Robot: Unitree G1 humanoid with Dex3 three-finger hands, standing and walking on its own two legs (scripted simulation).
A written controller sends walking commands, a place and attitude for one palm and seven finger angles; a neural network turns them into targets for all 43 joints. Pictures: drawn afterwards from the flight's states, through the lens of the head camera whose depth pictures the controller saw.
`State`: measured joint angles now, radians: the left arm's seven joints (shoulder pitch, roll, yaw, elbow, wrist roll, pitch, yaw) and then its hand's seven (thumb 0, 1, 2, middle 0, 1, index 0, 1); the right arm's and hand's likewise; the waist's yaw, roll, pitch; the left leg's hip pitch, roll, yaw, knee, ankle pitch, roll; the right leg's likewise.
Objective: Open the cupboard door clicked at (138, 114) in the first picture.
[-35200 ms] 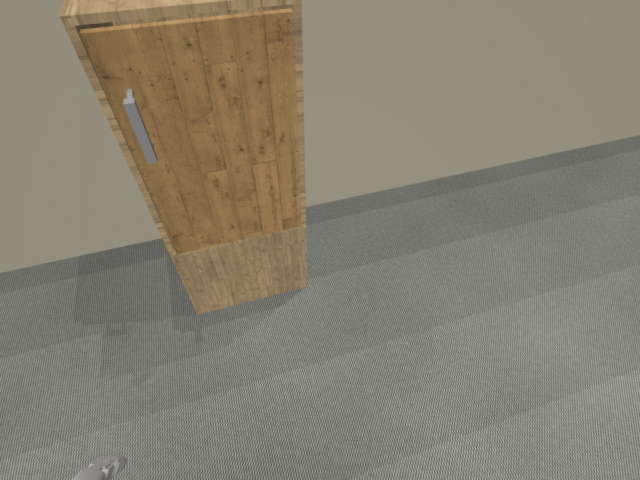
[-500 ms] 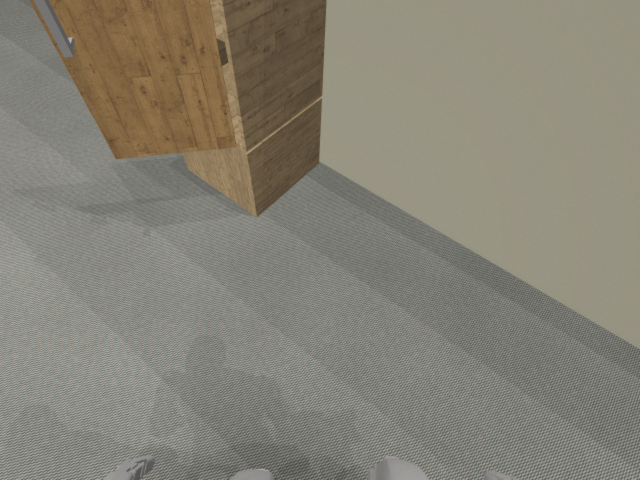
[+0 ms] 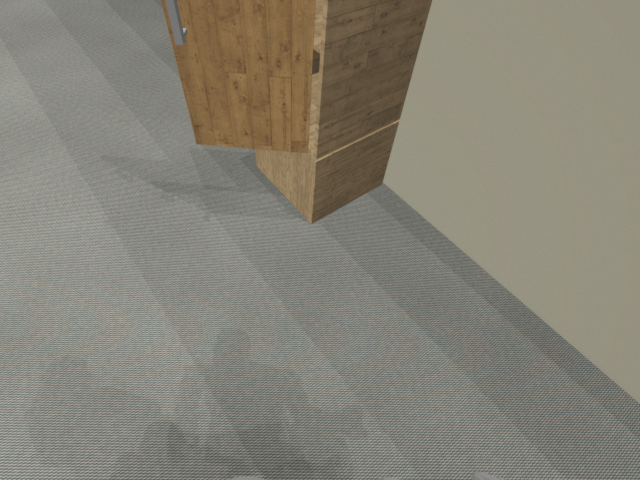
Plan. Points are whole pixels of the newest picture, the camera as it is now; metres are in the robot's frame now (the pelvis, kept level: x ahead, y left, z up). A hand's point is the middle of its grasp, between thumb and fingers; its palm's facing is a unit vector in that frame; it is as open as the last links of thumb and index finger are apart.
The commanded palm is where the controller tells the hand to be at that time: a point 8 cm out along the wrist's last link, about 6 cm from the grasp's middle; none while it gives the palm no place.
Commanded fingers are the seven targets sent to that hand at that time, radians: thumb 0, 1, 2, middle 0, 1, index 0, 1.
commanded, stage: take the last steps up to it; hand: left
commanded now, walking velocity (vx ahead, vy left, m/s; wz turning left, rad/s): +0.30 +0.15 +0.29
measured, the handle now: (176, 10) +1.04 +0.42 +0.04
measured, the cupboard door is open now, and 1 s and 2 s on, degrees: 49 49 49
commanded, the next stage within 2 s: come to a stop and stand still in 1.34 s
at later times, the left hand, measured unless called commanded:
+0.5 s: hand out of the picture +0.00 +0.21 -0.16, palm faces +0.25 -0.95 -0.18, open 7.4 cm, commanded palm none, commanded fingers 0.00 0.90 0.90 -0.20 -0.30 -0.20 -0.30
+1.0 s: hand (157, 338) +0.32 +0.28 -0.14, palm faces +0.18 -0.96 -0.21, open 7.3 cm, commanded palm none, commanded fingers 0.00 0.90 0.90 -0.20 -0.30 -0.20 -0.30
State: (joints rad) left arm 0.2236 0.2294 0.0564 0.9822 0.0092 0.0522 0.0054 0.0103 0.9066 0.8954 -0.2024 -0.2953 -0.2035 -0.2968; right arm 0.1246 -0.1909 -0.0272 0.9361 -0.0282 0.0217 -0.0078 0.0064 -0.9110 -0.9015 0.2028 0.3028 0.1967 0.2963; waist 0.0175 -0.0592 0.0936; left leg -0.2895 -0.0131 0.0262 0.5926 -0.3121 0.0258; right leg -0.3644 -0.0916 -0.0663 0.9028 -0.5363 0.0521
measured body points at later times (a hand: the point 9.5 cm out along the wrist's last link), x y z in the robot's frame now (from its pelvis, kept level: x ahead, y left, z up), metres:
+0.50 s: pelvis +0.10 +0.04 +0.01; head +0.14 +0.06 +0.45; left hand -0.01 +0.26 -0.15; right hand +0.23 -0.19 -0.13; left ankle +0.15 +0.19 -0.71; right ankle +0.01 -0.13 -0.73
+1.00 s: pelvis +0.27 +0.09 +0.01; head +0.29 +0.07 +0.46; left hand +0.31 +0.33 -0.12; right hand +0.30 -0.15 -0.15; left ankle +0.23 +0.22 -0.66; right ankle +0.28 +0.01 -0.73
